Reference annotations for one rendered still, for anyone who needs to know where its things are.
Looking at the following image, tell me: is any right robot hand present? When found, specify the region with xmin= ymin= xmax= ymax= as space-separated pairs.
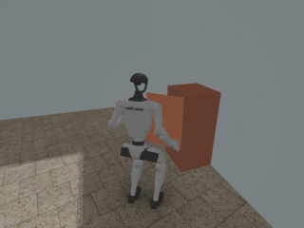
xmin=169 ymin=140 xmax=180 ymax=152

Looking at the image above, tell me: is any humanoid robot head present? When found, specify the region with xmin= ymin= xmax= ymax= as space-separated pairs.
xmin=128 ymin=73 xmax=148 ymax=102

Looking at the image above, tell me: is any right robot foot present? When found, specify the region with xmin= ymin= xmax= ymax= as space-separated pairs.
xmin=150 ymin=191 xmax=163 ymax=209

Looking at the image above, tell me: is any left robot forearm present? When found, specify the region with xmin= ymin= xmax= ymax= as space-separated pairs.
xmin=108 ymin=119 xmax=121 ymax=129

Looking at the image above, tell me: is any right robot forearm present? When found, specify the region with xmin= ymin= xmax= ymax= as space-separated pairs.
xmin=160 ymin=127 xmax=176 ymax=147

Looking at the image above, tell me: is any left robot upper arm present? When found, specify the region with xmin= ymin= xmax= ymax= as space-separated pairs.
xmin=108 ymin=98 xmax=128 ymax=129

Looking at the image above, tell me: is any right robot upper arm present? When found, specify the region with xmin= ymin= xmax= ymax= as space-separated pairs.
xmin=149 ymin=101 xmax=163 ymax=137

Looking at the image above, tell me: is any left robot hand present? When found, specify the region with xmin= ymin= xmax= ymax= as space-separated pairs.
xmin=119 ymin=114 xmax=125 ymax=124

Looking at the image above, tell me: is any cupboard door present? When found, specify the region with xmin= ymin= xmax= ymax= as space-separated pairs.
xmin=146 ymin=92 xmax=184 ymax=150

